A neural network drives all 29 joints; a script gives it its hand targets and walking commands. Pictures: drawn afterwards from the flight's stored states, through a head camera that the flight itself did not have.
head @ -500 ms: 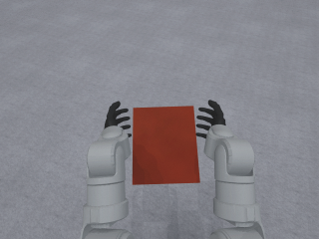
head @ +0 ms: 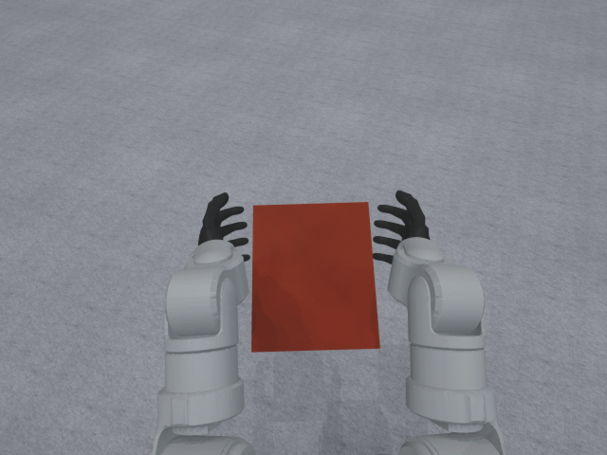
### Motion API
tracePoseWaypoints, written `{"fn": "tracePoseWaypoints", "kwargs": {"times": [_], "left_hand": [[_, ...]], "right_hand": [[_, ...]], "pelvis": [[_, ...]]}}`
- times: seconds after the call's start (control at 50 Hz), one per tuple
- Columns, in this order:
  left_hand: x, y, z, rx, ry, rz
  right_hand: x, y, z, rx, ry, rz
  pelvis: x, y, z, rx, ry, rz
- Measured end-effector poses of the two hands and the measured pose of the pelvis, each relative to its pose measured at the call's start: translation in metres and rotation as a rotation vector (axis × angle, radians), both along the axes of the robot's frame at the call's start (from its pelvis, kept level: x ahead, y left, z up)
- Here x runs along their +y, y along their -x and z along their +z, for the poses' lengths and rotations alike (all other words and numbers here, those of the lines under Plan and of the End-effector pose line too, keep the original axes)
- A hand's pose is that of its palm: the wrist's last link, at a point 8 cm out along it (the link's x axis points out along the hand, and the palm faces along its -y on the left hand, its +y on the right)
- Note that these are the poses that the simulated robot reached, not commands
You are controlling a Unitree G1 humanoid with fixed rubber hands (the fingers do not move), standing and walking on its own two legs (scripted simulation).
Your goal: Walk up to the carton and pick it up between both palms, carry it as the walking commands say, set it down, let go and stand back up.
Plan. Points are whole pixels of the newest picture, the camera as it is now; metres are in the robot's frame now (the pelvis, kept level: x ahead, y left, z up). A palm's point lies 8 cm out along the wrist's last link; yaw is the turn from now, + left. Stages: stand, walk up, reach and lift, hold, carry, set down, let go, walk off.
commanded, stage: carry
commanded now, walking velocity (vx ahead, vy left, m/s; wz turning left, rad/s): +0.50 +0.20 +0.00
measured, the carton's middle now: (312, 281) +0.36 +0.00 -0.01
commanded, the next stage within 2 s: none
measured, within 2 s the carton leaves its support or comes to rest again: neither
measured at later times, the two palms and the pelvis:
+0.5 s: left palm (233, 98) +0.67 +0.13 +0.10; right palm (366, 97) +0.66 -0.10 +0.09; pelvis +0.33 +0.02 -0.01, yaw -1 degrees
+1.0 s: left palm (245, 26) +0.99 +0.14 +0.07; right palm (344, 25) +0.99 -0.09 +0.07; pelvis +0.66 +0.02 -0.04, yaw +0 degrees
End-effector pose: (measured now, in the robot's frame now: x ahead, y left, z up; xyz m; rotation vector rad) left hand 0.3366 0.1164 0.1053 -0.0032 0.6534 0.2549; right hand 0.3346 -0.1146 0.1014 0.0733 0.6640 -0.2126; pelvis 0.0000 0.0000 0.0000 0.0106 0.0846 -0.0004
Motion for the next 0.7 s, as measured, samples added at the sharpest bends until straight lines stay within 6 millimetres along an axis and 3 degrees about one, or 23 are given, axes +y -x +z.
{"fn": "tracePoseWaypoints", "kwargs": {"times": [0.04,0.16,0.28,0.4,0.54,0.7], "left_hand": [[-0.002,-0.027,-0.001,-0.007,-0.016,0.001],[0.01,-0.101,-0.006,0.027,0.001,0.033],[0.025,-0.185,-0.014,0.016,0.035,0.024],[0.021,-0.265,-0.006,0.018,0.022,-0.015],[0.012,-0.356,-0.01,-0.003,-0.01,-0.013],[0.025,-0.449,-0.027,0.026,0.049,0.022]], "right_hand": [[-0.002,-0.028,-0.005,-0.007,-0.014,0.002],[0.01,-0.109,-0.005,0.029,0.009,0.039],[0.024,-0.19,-0.005,0.015,0.04,0.027],[0.021,-0.261,0.0,0.019,0.027,-0.01],[0.012,-0.352,-0.011,-0.001,-0.004,-0.009],[0.025,-0.455,-0.016,0.03,0.048,0.026]], "pelvis": [[-0.002,-0.029,-0.007,-0.003,-0.001,0.006],[-0.002,-0.105,0.003,0.027,-0.013,0.034],[0.014,-0.186,-0.002,0.017,0.004,0.021],[0.023,-0.262,0.004,0.011,0.026,-0.017],[0.016,-0.355,-0.011,-0.002,0.018,-0.013],[0.015,-0.449,-0.01,0.04,0.005,0.016]]}}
